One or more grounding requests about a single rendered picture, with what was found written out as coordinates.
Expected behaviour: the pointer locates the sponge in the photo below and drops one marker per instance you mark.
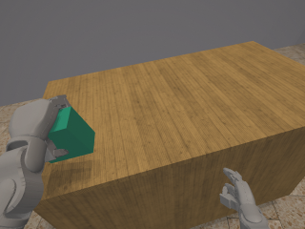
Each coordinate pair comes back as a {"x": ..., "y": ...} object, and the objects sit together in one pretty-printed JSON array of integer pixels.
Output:
[{"x": 71, "y": 132}]

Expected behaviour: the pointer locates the robot left forearm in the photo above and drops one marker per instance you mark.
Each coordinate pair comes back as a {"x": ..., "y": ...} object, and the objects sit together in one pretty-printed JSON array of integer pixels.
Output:
[{"x": 21, "y": 184}]

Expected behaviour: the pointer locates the robot right hand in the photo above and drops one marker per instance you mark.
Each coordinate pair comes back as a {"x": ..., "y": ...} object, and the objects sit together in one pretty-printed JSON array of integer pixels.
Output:
[{"x": 241, "y": 193}]

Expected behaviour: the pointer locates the robot left hand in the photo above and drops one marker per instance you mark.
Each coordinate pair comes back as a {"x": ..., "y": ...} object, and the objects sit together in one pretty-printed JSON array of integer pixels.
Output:
[{"x": 36, "y": 119}]

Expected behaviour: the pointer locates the table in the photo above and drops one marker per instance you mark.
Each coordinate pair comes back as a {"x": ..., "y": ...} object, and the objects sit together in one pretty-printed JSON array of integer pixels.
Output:
[{"x": 164, "y": 131}]

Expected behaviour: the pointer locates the robot right forearm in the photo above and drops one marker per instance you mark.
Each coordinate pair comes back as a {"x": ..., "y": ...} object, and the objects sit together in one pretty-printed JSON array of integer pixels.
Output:
[{"x": 251, "y": 217}]

